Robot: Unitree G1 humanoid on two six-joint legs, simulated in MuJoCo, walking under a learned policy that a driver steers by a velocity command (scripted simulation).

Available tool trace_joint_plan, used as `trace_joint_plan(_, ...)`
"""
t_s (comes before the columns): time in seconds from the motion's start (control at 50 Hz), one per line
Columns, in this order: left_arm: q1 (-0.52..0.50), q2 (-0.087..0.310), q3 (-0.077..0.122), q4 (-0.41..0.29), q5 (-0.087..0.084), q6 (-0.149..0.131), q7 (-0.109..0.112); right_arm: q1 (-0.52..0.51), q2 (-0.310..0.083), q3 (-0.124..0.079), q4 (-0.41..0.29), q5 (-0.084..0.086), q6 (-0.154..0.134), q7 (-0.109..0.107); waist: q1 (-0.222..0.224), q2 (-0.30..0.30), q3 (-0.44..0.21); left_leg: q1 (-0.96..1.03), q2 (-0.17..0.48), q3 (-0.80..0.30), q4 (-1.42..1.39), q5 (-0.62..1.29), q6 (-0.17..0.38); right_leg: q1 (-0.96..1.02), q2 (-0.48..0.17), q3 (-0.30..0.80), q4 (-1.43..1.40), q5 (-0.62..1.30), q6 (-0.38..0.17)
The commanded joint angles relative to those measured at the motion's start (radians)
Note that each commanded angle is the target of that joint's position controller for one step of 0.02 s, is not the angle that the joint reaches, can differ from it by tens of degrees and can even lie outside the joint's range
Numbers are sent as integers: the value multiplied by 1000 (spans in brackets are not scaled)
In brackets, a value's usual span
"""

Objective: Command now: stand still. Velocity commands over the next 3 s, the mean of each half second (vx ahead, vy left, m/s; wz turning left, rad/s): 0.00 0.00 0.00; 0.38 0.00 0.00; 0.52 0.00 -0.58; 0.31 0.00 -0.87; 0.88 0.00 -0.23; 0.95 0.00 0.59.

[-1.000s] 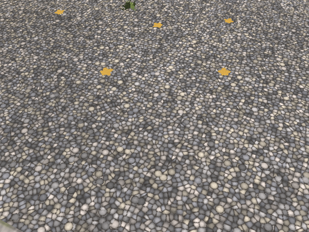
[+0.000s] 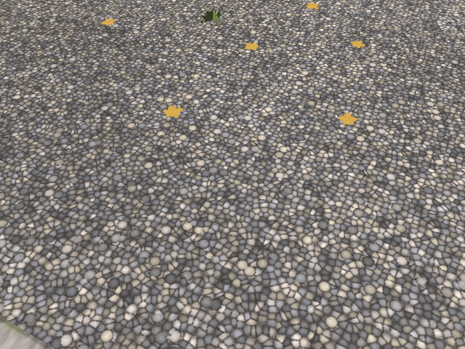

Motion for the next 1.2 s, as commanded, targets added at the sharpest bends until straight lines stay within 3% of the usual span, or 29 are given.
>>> trace_joint_plan(0.02,41,87,12,-10,0,-8,4,38,-87,-10,-8,0,-6,-4,-1,6,36,-45,98,-88,-69,29,33,-18,-102,107,-84,-19,-24)
trace_joint_plan(0.62,93,35,1,46,-1,-14,14,105,-33,3,34,0,-7,-15,-1,5,46,-32,101,-69,-37,94,21,1,-100,102,-71,61,-31)
trace_joint_plan(0.64,112,44,6,50,0,-12,13,120,-28,3,36,-2,-6,-14,4,-10,5,-30,74,-49,-25,-56,28,18,-88,107,-91,-125,-39)
trace_joint_plan(0.66,125,91,24,46,-1,-3,10,114,-50,-8,22,-6,-1,-11,13,-51,14,-89,19,-7,57,-312,48,14,-79,139,-94,-421,-72)
trace_joint_plan(0.68,176,127,39,47,2,5,5,64,-70,-16,-12,-22,4,0,47,-89,68,-234,-1,6,145,-470,59,16,-133,244,-149,-668,-119)
trace_joint_plan(0.7,233,149,53,60,2,9,3,-9,-35,-10,-61,-32,0,14,77,-172,124,-345,-13,84,285,-414,52,34,-245,397,-247,-808,-180)
trace_joint_plan(0.72,222,135,57,56,3,4,3,-100,-22,-6,-115,-38,-11,24,88,-182,198,-423,46,119,421,-265,37,-7,-350,497,-320,-743,-224)
trace_joint_plan(0.74,203,118,58,43,9,-8,-1,-134,-43,-16,-138,-36,-24,32,73,-112,189,-465,80,92,501,-229,28,-10,-367,512,-343,-635,-230)
trace_joint_plan(0.76,157,125,62,22,13,-23,-3,-102,-44,-21,-138,-36,-38,42,35,-69,143,-461,101,77,527,-190,23,9,-352,470,-327,-537,-215)
trace_joint_plan(0.8,76,136,69,-18,2,-50,-5,-39,-49,-32,-135,-26,-59,60,-17,-67,70,-350,103,97,456,-145,24,-22,-284,329,-311,-403,-172)
trace_joint_plan(0.84,17,146,75,-43,-8,-64,-6,-15,-43,-39,-147,-14,-59,63,-50,-124,61,-166,74,140,313,-156,34,-138,-217,211,-300,-371,-142)
trace_joint_plan(0.86,13,153,80,-46,-9,-66,-8,3,-41,-42,-151,-10,-56,60,-58,-143,74,-93,60,170,243,-172,38,-186,-213,189,-279,-392,-152)
trace_joint_plan(0.88,1,152,83,-49,-11,-64,-10,57,-34,-44,-141,-8,-55,55,-84,-123,93,12,50,210,154,-126,42,-259,-210,170,-224,-428,-161)
trace_joint_plan(0.9,-11,144,85,-58,-9,-63,-14,131,-33,-49,-115,-7,-56,47,-112,-64,94,132,19,249,104,-103,41,-340,-189,150,-142,-450,-167)
trace_joint_plan(0.92,-25,119,79,-74,2,-67,-18,241,-51,-59,-80,-11,-67,37,-149,33,64,288,25,212,69,-159,45,-441,-142,105,33,-419,-159)
trace_joint_plan(0.94,-85,46,57,-118,15,-79,-27,395,-125,-77,-52,-32,-86,25,-215,273,9,397,251,-122,-84,-418,76,-562,-31,-26,447,-299,-122)
trace_joint_plan(0.96,-97,-11,45,-179,9,-93,-42,387,-183,-79,-65,-40,-88,25,-155,347,16,389,439,-615,-276,-751,169,-787,53,14,692,-276,-120)
trace_joint_plan(0.98,-121,33,49,-197,26,-96,-55,270,-179,-80,-91,-36,-82,22,-93,213,76,284,485,-658,-290,-804,208,-843,-50,78,813,-163,-129)
trace_joint_plan(1.0,-153,73,56,-205,25,-99,-70,170,-151,-73,-131,-27,-92,31,-54,89,85,222,433,-532,-259,-673,192,-822,-100,84,822,-41,-113)
trace_joint_plan(1.02,-123,76,59,-189,21,-98,-79,143,-147,-73,-143,-23,-104,36,-30,46,47,195,378,-388,-263,-551,160,-757,-107,101,790,5,-93)
trace_joint_plan(1.04,-97,78,62,-178,22,-89,-85,136,-135,-69,-150,-20,-115,31,-11,51,27,173,343,-290,-284,-466,131,-707,-104,103,775,26,-73)
trace_joint_plan(1.12,-165,57,60,-197,8,-46,-93,228,-91,-58,-115,-16,-141,27,-23,49,97,155,263,-5,-325,-163,67,-741,-75,58,767,137,-54)
trace_joint_plan(1.16,-227,35,50,-219,10,-47,-91,244,-58,-46,-113,-22,-147,27,-27,28,138,114,228,132,-321,131,53,-693,-60,-2,676,189,-52)
trace_joint_plan(1.2,-308,12,34,-260,18,-56,-93,218,-50,-38,-121,-13,-150,18,-21,41,162,73,196,248,-273,457,40,-601,-52,-104,491,230,-43)
Next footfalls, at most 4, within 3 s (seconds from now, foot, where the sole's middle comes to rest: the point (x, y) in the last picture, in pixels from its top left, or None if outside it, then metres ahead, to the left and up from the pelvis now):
0.94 left None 0.12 0.13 -0.78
1.36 right None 0.50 -0.03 -0.78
2.00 left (228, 295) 0.70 0.05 -0.78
2.48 right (356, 262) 0.82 -0.37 -0.78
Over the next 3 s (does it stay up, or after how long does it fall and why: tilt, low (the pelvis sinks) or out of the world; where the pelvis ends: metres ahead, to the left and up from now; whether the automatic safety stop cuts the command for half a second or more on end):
stays up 1.11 -0.52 -0.05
